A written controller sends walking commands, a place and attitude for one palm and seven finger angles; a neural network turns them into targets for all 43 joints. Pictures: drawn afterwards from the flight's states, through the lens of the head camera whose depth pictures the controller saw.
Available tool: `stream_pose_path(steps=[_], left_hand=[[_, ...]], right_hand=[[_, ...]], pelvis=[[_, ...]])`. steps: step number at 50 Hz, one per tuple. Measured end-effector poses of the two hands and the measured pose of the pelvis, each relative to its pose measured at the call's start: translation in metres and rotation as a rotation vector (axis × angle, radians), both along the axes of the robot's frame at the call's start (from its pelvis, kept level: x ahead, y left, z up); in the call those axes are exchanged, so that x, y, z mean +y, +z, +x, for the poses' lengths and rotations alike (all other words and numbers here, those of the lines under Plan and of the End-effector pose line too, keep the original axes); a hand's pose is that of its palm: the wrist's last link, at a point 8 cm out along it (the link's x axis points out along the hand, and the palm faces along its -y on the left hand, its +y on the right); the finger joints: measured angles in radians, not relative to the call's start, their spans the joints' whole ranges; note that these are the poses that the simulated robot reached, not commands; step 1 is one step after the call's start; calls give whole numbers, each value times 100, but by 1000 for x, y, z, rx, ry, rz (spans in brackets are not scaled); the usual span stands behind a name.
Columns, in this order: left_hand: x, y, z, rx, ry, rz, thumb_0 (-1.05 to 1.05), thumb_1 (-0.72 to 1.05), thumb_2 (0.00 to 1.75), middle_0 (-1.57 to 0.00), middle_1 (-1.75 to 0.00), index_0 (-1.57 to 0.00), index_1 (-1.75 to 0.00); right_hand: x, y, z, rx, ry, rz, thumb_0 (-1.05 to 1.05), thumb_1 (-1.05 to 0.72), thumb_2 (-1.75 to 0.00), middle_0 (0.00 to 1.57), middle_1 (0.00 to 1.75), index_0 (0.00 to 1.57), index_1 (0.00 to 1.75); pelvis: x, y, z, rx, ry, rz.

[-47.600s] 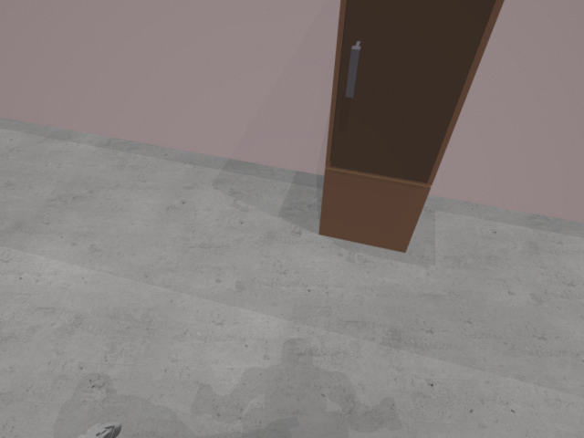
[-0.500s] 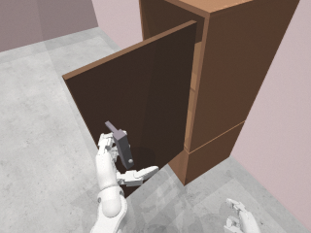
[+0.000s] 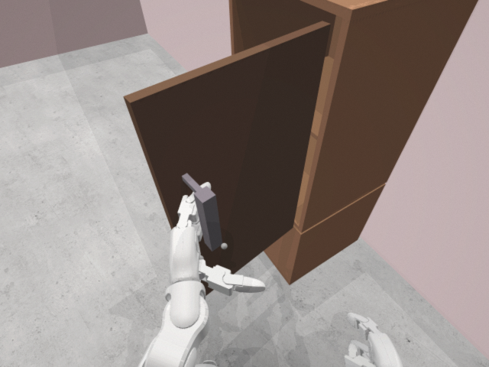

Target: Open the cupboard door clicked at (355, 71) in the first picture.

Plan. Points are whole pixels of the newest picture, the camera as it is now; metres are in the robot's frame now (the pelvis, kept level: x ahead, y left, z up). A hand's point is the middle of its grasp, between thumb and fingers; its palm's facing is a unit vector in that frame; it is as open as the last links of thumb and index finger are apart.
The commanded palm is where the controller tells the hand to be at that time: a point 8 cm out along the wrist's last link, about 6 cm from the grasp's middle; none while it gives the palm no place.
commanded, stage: slide the hand sideways off the handle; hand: left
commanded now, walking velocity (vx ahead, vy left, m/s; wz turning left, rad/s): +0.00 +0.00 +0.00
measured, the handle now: (201, 212) +0.35 +0.09 +0.08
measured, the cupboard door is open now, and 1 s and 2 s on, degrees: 98 100 100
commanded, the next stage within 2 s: draw the hand back to the body in 1.12 s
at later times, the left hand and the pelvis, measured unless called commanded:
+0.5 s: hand (208, 278) +0.24 +0.07 +0.08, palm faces -0.10 -0.99 +0.00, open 16.3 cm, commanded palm +0.22 +0.13 +0.08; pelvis +0.00 +0.02 +0.00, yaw -2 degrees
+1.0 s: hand (172, 307) +0.19 +0.11 +0.08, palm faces -0.04 -1.00 -0.02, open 16.3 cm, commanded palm +0.17 +0.17 +0.08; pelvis +0.01 +0.00 -0.01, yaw -1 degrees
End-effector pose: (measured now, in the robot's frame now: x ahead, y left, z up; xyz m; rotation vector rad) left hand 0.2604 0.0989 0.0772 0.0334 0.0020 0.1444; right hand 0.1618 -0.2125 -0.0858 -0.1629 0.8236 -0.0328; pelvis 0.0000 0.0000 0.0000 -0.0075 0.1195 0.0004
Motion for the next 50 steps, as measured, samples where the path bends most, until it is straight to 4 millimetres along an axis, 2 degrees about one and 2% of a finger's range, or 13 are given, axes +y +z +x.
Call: stream_pose_path(steps=[4, 7, 12, 20, 30, 41, 50], left_hand=[[9, 0, -6, -22, -261, 56, -2, -50, 30, -22, -39, -15, -40], [10, 0, -8, -9, -340, -4, -2, -50, 30, -19, -35, -13, -36], [8, 0, -10, 2, -274, -105, -2, -50, 30, -16, -32, -12, -33], [9, 0, -28, -37, -268, -40, -2, -50, 30, -14, -31, -14, -31], [41, 1, -48, -5, -197, -45, -2, -50, 30, -15, -30, -15, -30], [47, -1, -63, 15, -231, -38, -2, -50, 30, -15, -30, -15, -30], [65, 4, -85, 13, -181, -19, -2, -50, 30, -15, -30, -15, -30]], right_hand=[[1, 0, -9, -3, -11, -4, 2, -90, -90, 20, 30, 20, 30], [1, 1, -14, -23, -34, -3, 2, -90, -90, 20, 30, 20, 30], [3, 8, -20, -47, -45, -7, 2, -90, -90, 20, 30, 20, 30], [7, 13, -16, -70, -24, -3, 2, -90, -90, 20, 30, 20, 30], [11, 17, 2, -116, -8, 7, 2, -90, -90, 20, 30, 20, 30], [2, 16, 13, -149, -3, 0, 2, -90, -90, 20, 30, 20, 30], [-11, 13, 11, -156, -25, -4, 2, -90, -90, 20, 30, 20, 30]], pelvis=[[5, 0, -4, -6, 3, -5], [10, 1, -6, -17, -2, -13], [16, 3, -7, -20, -16, -10], [17, -1, -5, -5, -26, -9], [15, -1, 0, -4, -22, -12], [8, -5, 6, 20, -16, -9], [0, -9, 9, 29, -14, -4]])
